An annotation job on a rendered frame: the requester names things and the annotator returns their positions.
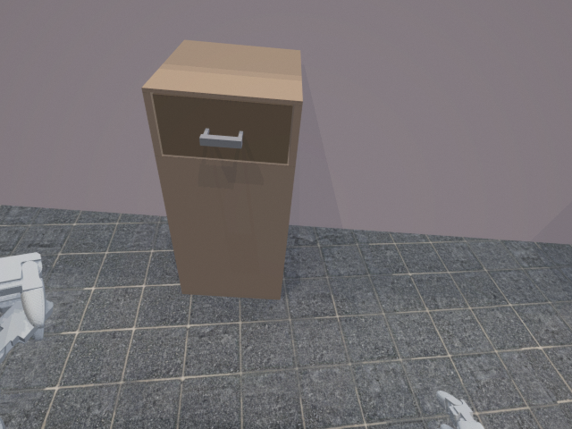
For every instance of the drawer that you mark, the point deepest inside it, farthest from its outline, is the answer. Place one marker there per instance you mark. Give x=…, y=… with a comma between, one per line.
x=182, y=119

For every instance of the robot left hand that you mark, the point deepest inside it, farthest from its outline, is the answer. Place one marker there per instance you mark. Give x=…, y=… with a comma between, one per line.
x=22, y=300

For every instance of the cabinet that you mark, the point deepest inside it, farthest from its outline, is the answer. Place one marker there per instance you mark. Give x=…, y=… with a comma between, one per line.
x=228, y=219

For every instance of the handle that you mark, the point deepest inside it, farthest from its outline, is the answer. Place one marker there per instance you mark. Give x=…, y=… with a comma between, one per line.
x=220, y=141

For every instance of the robot right hand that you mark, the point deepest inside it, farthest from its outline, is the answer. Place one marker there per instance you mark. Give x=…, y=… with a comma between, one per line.
x=460, y=413

